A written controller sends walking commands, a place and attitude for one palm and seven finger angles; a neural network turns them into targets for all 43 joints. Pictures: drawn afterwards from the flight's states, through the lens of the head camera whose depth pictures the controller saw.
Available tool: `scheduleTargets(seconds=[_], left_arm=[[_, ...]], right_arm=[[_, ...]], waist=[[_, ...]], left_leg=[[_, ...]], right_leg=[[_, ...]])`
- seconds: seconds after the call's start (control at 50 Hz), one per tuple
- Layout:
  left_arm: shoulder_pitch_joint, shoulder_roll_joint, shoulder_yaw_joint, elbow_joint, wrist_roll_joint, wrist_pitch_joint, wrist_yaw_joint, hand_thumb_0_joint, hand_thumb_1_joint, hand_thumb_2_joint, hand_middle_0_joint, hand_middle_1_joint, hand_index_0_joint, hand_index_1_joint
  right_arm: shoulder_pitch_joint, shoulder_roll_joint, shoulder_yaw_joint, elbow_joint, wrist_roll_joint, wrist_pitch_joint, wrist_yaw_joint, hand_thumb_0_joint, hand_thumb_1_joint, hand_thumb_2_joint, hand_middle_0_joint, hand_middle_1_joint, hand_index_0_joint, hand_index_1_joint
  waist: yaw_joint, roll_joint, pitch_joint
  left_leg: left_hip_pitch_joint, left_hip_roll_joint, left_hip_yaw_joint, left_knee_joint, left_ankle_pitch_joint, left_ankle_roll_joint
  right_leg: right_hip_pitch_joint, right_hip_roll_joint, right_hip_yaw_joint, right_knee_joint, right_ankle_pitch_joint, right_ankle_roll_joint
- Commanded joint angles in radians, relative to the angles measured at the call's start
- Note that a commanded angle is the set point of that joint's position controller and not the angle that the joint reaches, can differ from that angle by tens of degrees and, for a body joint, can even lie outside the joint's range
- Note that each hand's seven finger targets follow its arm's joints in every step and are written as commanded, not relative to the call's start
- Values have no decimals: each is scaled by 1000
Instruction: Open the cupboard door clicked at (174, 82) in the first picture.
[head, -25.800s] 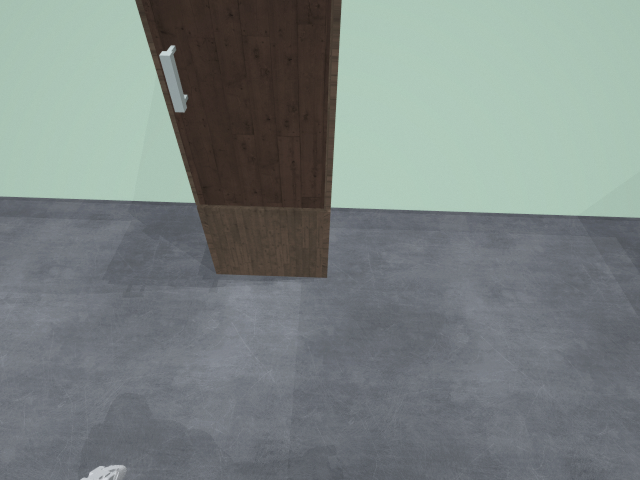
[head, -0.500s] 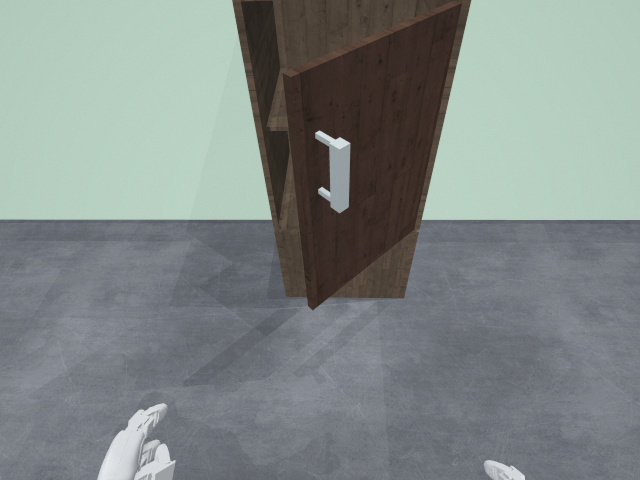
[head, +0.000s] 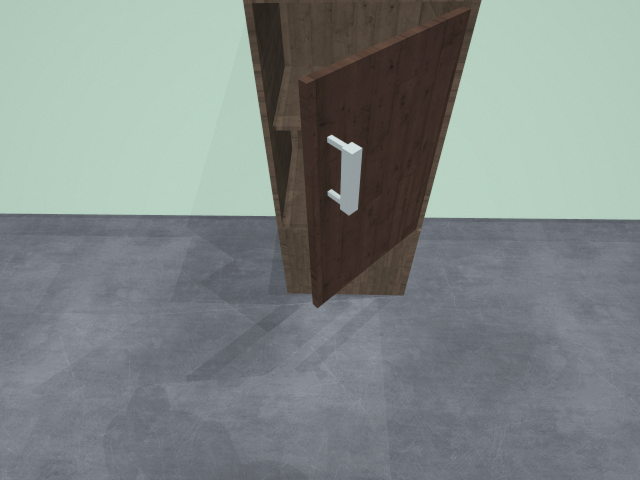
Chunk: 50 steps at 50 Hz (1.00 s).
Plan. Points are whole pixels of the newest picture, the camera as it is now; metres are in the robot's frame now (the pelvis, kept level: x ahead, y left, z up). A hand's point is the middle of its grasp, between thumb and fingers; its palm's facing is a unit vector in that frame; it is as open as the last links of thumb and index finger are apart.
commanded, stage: let the arm hang, fingers relaxed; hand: left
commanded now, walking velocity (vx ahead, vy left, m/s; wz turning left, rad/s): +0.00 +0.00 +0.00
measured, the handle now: (341, 175) +0.58 +0.00 +0.05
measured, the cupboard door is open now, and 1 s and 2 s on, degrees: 44 44 44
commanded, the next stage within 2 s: look to check the result in 0.40 s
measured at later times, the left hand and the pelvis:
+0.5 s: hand out of the picture -0.04 +0.16 -0.18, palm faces +0.04 -0.98 -0.17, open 7.4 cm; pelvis -0.01 +0.01 +0.00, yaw +0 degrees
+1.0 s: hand out of the picture -0.03 +0.16 -0.18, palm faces +0.03 -0.99 -0.16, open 7.4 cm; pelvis +0.00 +0.01 +0.00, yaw -1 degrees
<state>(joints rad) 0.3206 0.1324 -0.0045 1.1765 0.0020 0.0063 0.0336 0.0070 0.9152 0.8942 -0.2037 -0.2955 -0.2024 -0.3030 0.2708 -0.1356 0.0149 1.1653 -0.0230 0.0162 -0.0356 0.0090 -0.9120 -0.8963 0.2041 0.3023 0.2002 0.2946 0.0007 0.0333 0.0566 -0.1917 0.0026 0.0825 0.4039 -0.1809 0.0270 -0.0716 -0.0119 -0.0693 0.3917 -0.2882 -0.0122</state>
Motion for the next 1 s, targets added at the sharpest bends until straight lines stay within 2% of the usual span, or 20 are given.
scheduleTargets(seconds=[0.0, 0.08, 0.36, 0.4, 0.84, 0.98], left_arm=[[69, 88, 18, -15, 2, -15, 7, 0, 900, 900, -200, -300, -200, -300], [81, 76, 21, -14, 3, -16, 10, 0, 900, 900, -200, -300, -200, -300], [84, 59, 27, -23, 5, -15, 10, 0, 900, 900, -200, -300, -200, -300], [88, 61, 26, -22, 6, -15, 10, 0, 900, 900, -200, -300, -200, -300], [92, 62, 23, -20, 5, -20, 11, 0, 900, 900, -200, -300, -200, -300], [87, 65, 24, -23, 6, -24, 12, 0, 900, 900, -200, -300, -200, -300]], right_arm=[[61, -88, -19, -18, 1, -12, -6, 0, -900, -900, 200, 300, 200, 300], [76, -76, -21, -16, 1, -12, -7, 0, -900, -900, 200, 300, 200, 300], [103, -59, -26, -18, -2, -13, -7, 0, -900, -900, 200, 300, 200, 300], [103, -61, -27, -22, -1, -12, -6, 0, -900, -900, 200, 300, 200, 300], [84, -69, -26, -19, 2, -18, -6, 0, -900, -900, 200, 300, 200, 300], [79, -72, -26, -21, 3, -19, -6, 0, -900, -900, 200, 300, 200, 300]], waist=[[-7, -36, 40], [-6, -45, 44], [-12, -8, 68], [-11, -35, 67], [-12, -27, 35], [-10, -46, 35]], left_leg=[[33, 101, -111, -75, 71, 17], [27, 99, -111, -78, 48, 17], [-5, 96, -119, -98, -15, 14], [-6, 96, -120, -94, -22, 15], [38, 102, -115, -85, 73, 18], [40, 101, -113, -80, 91, 17]], right_leg=[[-116, -97, 86, -86, 85, -30], [-126, -93, 82, -82, 71, -30], [-150, -88, 87, -69, 49, -31], [-151, -88, 85, -71, 40, -30], [-143, -96, 87, -67, 104, -23], [-132, -95, 87, -78, 117, -22]])
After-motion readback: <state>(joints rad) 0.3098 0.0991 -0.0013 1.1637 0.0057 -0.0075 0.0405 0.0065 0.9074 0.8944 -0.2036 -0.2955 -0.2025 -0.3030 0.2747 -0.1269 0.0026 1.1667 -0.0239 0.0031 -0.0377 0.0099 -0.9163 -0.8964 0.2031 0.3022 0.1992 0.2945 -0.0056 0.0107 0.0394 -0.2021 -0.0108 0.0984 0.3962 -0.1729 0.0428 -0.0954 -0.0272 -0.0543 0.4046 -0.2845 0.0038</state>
